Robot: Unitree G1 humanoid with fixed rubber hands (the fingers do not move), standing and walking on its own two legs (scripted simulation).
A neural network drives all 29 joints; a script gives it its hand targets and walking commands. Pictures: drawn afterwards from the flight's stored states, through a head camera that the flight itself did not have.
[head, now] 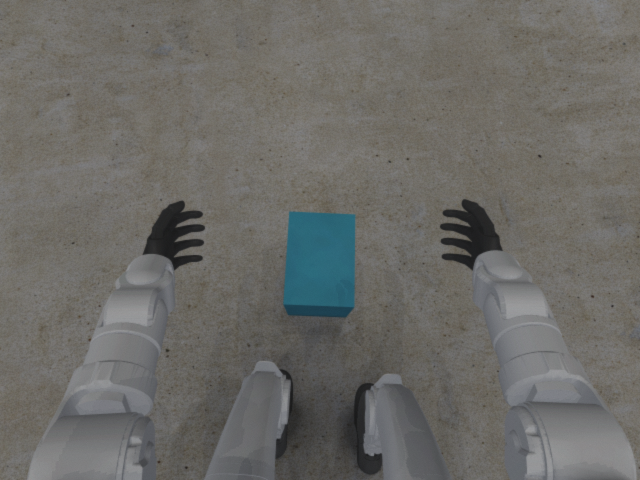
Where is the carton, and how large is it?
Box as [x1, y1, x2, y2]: [283, 211, 354, 316]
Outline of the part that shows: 289,211 283,301 287,313 295,315 346,316 353,307 354,299 354,214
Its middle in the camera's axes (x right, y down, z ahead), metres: -0.01 +0.07 +1.00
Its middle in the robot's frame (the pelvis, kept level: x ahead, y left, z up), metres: +0.49 +0.03 -0.57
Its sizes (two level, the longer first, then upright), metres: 0.221 0.158 0.211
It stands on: the floor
